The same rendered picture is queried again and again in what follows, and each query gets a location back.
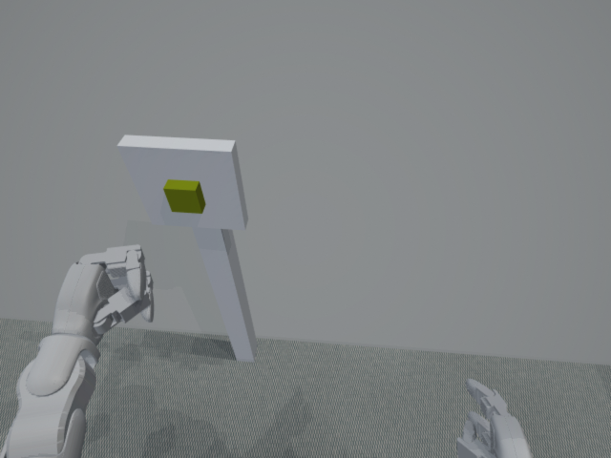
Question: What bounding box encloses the robot left hand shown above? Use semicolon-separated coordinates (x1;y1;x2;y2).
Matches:
52;244;154;346

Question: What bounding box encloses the panel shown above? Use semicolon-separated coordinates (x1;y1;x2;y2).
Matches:
117;135;258;363

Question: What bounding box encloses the button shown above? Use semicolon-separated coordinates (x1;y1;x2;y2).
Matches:
163;179;205;214

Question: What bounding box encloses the robot right hand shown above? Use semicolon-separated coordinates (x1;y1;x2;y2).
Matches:
457;379;533;458

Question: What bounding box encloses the robot left forearm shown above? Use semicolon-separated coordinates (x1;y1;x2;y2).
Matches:
0;333;100;458

